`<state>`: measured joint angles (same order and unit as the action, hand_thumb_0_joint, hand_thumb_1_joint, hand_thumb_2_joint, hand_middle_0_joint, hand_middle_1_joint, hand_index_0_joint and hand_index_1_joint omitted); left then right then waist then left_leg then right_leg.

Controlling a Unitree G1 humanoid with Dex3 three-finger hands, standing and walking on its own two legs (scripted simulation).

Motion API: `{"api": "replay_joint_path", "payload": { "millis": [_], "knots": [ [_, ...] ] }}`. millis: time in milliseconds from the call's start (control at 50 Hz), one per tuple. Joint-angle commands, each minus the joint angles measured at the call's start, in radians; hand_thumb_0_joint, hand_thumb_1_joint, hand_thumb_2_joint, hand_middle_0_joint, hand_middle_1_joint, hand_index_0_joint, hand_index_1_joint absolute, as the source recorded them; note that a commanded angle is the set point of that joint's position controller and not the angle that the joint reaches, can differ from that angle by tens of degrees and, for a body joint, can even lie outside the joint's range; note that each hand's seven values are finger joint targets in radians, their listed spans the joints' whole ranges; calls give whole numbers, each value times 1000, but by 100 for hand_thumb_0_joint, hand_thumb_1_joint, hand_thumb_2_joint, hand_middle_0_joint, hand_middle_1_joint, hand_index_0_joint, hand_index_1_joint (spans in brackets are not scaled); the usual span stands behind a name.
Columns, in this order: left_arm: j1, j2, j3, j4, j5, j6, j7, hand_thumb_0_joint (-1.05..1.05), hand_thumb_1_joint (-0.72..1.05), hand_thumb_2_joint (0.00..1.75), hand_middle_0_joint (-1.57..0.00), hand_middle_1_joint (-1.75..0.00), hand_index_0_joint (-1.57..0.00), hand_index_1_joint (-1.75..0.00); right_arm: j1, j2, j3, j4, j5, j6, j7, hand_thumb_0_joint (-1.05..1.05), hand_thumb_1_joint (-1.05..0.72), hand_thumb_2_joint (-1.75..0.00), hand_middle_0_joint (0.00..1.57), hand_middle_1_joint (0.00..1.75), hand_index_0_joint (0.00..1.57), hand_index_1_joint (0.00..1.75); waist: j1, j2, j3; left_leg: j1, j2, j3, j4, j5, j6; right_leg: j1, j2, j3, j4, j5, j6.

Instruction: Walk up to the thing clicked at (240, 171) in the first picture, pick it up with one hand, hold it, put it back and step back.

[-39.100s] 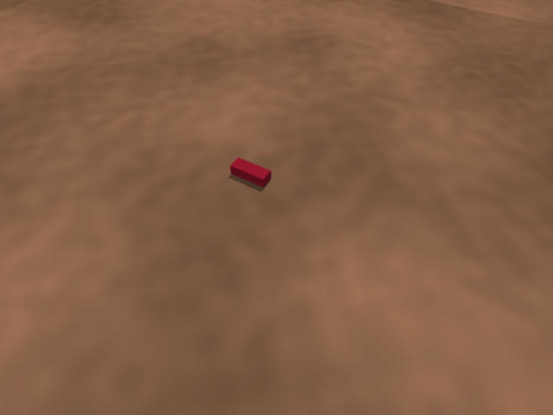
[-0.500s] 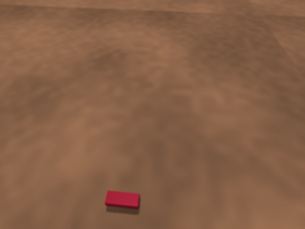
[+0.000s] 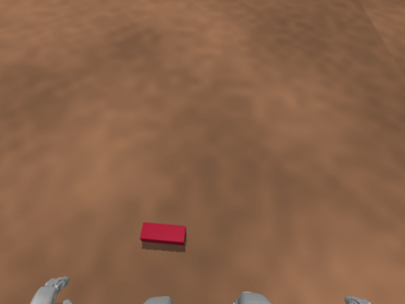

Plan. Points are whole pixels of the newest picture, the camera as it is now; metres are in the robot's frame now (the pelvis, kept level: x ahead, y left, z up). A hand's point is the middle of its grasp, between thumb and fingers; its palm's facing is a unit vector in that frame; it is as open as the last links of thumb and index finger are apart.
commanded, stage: step back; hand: left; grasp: from above
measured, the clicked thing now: (163, 233) +0.45 +0.16 -0.73
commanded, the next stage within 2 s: none
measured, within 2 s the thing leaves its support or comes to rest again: neither
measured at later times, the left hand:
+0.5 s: hand out of the picture +0.01 +0.25 -0.15, palm faces -0.12 -0.91 -0.40, open 7.4 cm
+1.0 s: hand out of the picture -0.12 +0.27 -0.15, palm faces -0.07 -0.92 -0.38, open 7.4 cm
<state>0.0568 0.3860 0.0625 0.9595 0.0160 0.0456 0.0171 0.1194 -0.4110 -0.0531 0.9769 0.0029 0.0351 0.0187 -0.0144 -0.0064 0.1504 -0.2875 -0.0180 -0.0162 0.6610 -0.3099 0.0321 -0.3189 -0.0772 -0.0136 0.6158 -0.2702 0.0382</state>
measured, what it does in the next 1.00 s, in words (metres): walks backwards: right foot, then left foot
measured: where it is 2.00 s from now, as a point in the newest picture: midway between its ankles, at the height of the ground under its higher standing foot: outside the picture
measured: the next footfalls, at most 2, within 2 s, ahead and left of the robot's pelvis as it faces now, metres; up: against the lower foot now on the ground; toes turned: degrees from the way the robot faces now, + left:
right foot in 0.44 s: -0.08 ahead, -0.13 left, +0.00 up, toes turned -4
left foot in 0.76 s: -0.13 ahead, +0.11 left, +0.00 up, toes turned -5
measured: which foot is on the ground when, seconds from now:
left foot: down 0.00-0.46, up 0.48-0.74, down 0.76-1.00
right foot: down 0.00-0.00, up 0.02-0.42, down 0.44-0.76, up 0.78-1.00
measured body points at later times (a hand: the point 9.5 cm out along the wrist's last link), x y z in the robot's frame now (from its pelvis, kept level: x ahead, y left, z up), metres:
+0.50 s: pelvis -0.11 +0.00 +0.00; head -0.05 -0.02 +0.44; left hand +0.01 +0.30 -0.12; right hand -0.02 -0.32 -0.13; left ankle -0.02 +0.10 -0.71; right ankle -0.12 -0.12 -0.72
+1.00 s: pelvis -0.24 +0.01 +0.01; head -0.18 +0.03 +0.45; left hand -0.11 +0.32 -0.12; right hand -0.15 -0.31 -0.09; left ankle -0.17 +0.12 -0.72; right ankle -0.29 -0.14 -0.64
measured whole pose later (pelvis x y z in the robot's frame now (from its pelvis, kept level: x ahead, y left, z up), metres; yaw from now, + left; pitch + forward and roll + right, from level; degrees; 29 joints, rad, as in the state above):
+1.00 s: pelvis -0.24 +0.01 +0.01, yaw -5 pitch -2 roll -2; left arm 0.17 0.41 0.10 0.81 0.02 0.06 0.02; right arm 0.14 -0.35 -0.03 0.82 -0.02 0.01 -0.01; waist 0.01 -0.04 0.18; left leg -0.32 0.02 -0.02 0.57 -0.21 0.03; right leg -0.43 0.11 0.16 1.18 -0.50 0.03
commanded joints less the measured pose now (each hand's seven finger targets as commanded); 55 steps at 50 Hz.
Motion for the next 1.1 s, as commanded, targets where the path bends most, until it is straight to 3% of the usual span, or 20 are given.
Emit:
{"api": "replay_joint_path", "payload": {
  "millis": [0,20,100,260,360,400,420,440,460,520,640,680,700,720,740,760,780,840,1000,1080],
  "knots": [
    [1,152,35,-119,-17,11,27,0,90,90,-20,-30,-20,-30,86,-293,-78,-57,-39,-25,-20,0,-90,-90,20,30,20,30,-7,154,-178,136,329,-373,-263,797,138,-135,177,171,417,-376,-75],
    [21,153,32,-116,-12,13,37,0,90,90,-20,-30,-20,-30,59,-320,-86,-85,-36,-25,-23,0,-90,-90,20,30,20,30,-19,209,-214,146,369,-438,-278,768,156,-158,195,236,487,-409,-76],
    [93,189,41,-94,-19,9,32,0,90,90,-20,-30,-20,-30,-45,-205,-63,-144,-33,-31,-48,0,-90,-90,20,30,20,30,42,171,-209,178,261,-225,-203,620,163,-194,168,217,623,-228,-56],
    [68,177,63,-165,-2,-10,12,0,90,90,-20,-30,-20,-30,80,-216,-74,-173,-26,-31,-55,0,-90,-90,20,30,20,30,-34,127,-209,281,320,-230,-170,606,243,-158,128,145,366,-264,-9],
    [206,155,68,-128,5,-20,-5,0,90,90,-20,-30,-20,-30,5,-232,-69,-204,-22,-19,-47,0,-90,-90,20,30,20,30,15,148,-266,154,270,-171,-124,378,170,58,99,42,-4,-109,-45],
    [255,176,78,-109,18,-31,-3,0,90,90,-20,-30,-20,-30,-10,-207,-56,-201,-9,-8,-41,0,-90,-90,20,30,20,30,41,105,-258,-5,223,-136,-64,267,88,212,74,69,-176,71,-80],
    [241,236,94,-127,31,-36,-2,0,90,90,-20,-30,-20,-30,0,-171,-45,-210,-6,-7,-38,0,-90,-90,20,30,20,30,30,-69,-216,-182,122,-83,52,67,23,232,-74,315,-226,60,-138],
    [164,339,111,-162,19,-30,-4,0,90,90,-20,-30,-20,-30,-65,-150,-50,-215,3,-4,-46,0,-90,-90,20,30,20,30,69,-293,-139,-186,-74,1,302,-270,-29,11,-288,552,-331,92,-330],
    [108,335,110,-205,33,-39,-1,0,90,90,-20,-30,-20,-30,-51,-179,-61,-198,-4,2,-49,0,-90,-90,20,30,20,30,57,-239,-82,-141,-60,-120,486,-326,-38,-106,-346,605,-333,174,-377],
    [5,231,87,-233,16,-41,12,0,90,90,-20,-30,-20,-30,61,-158,-44,-154,14,-7,-48,0,-90,-90,20,30,20,30,-19,-129,-106,-182,-108,-137,556,-184,-33,15,-150,263,-201,412,-254],
    [134,200,77,-246,20,-25,17,0,90,90,-20,-30,-20,-30,46,-141,-28,-190,-6,-25,-51,0,-90,-90,20,30,20,30,69,-174,-187,-185,-32,-42,127,-209,-44,302,-147,240,-84,528,-250],
    [104,220,74,-262,8,-15,13,0,90,90,-20,-30,-20,-30,104,-138,-35,-174,-13,-31,-48,0,-90,-90,20,30,20,30,33,-190,-206,-69,-15,1,-78,-101,-25,256,-142,236,-34,497,-230],
    [82,224,69,-271,0,-8,9,0,90,90,-20,-30,-20,-30,149,-137,-42,-157,-19,-38,-46,0,-90,-90,20,30,20,30,4,-159,-222,23,-14,26,-256,76,-19,218,-121,207,26,472,-200],
    [95,186,58,-279,-4,-1,6,0,90,90,-20,-30,-20,-30,138,-163,-53,-164,-33,-46,-47,0,-90,-90,20,30,20,30,14,-95,-227,105,50,-74,-292,209,-1,111,-79,190,66,328,-146],
    [128,142,48,-285,-9,3,1,0,90,90,-20,-30,-20,-30,119,-260,-77,-180,-52,-49,-45,0,-90,-90,20,30,20,30,33,148,-224,198,269,-366,-302,374,72,-97,59,108,221,19,-82],
    [54,182,69,-287,-9,2,17,0,90,90,-20,-30,-20,-30,90,-353,-91,-198,-39,-44,-33,0,-90,-90,20,30,20,30,-29,265,-191,59,414,-523,-326,512,223,-121,170,120,392,-394,-54],
    [35,198,76,-271,5,4,26,0,90,90,-20,-30,-20,-30,78,-323,-93,-192,-39,-48,-37,0,-90,-90,20,30,20,30,-30,179,-166,7,424,-530,-321,467,262,-116,176,220,539,-388,-59],
    [120,186,79,-228,-11,4,17,0,90,90,-20,-30,-20,-30,-10,-227,-61,-213,-36,-46,-50,0,-90,-90,20,30,20,30,41,117,-137,46,280,-259,-255,505,180,-175,188,234,674,-247,-59],
    [137,173,76,-226,2,-7,-2,0,90,90,-20,-30,-20,-30,54,-230,-72,-238,-34,-36,-49,0,-90,-90,20,30,20,30,-26,186,-193,188,283,-234,-225,366,229,-131,135,133,374,-249,2],
    [260,172,81,-153,2,-14,-12,0,90,90,-20,-30,-20,-30,-7,-256,-78,-255,-36,-12,-43,0,-90,-90,20,30,20,30,23,227,-241,63,249,-202,-198,216,155,100,95,34,-19,-127,-37]
  ]
}}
